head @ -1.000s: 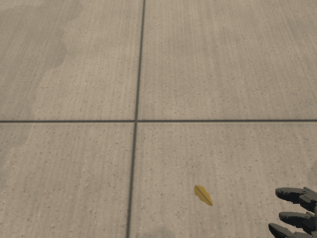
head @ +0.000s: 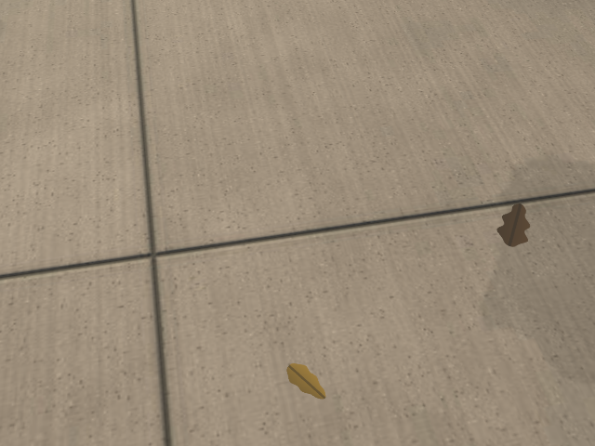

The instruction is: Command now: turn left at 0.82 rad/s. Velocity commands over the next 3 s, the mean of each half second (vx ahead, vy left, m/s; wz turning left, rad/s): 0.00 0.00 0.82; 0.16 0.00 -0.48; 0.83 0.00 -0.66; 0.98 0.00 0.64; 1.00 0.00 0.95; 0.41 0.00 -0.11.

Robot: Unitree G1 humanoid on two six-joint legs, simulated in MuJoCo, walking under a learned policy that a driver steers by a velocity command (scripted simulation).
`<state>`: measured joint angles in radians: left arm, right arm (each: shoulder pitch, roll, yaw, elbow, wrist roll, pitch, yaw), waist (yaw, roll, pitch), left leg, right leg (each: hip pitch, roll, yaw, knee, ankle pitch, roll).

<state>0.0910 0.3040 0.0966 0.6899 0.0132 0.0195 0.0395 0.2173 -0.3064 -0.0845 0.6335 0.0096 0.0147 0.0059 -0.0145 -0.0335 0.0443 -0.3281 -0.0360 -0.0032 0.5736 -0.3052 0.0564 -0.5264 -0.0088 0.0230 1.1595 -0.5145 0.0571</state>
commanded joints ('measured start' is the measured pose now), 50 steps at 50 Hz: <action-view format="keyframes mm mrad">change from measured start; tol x32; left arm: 1 -67 74 18 -96 4 -29 4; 50 -69 53 -15 -184 -53 -26 -88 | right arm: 1 -55 -162 -44 -91 25 -5 -32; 50 84 -166 -51 20 -8 -90 -28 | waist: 1 28 105 -159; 16 48 232 -159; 19 -42 -252 -175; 33 -11 -135 -147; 35 1 310 -128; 50 -75 149 40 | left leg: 1 275 234 -334 -180 662 179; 16 113 83 -559 -57 350 73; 19 -278 -95 -236 483 -383 -74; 23 -252 -27 -165 688 -183 -141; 32 122 -44 -38 -206 45 -102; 39 269 325 -178 -221 567 138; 43 378 343 -203 -401 -168 126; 50 415 396 -43 -466 -133 95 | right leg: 1 -198 4 76 13 109 16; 16 249 79 103 -773 370 -8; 19 463 -402 610 -850 668 -311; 32 343 -129 373 -770 588 -241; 36 -89 37 59 -226 -108 -17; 50 -329 -128 -15 -222 252 -35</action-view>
